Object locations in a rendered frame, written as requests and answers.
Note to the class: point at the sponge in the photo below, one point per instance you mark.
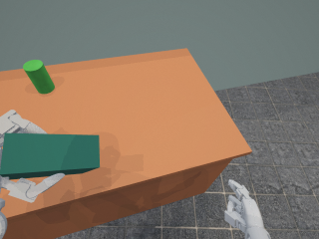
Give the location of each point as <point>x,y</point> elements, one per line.
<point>31,155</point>

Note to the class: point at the right robot forearm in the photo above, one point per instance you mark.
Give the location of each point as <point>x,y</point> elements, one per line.
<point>256,233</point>

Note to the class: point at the right robot hand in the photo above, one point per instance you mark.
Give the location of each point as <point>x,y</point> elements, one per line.
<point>246,212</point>

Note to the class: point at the left robot hand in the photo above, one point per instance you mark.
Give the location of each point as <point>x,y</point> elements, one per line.
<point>23,189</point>

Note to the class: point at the table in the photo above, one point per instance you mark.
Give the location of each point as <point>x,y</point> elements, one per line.
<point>164,136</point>

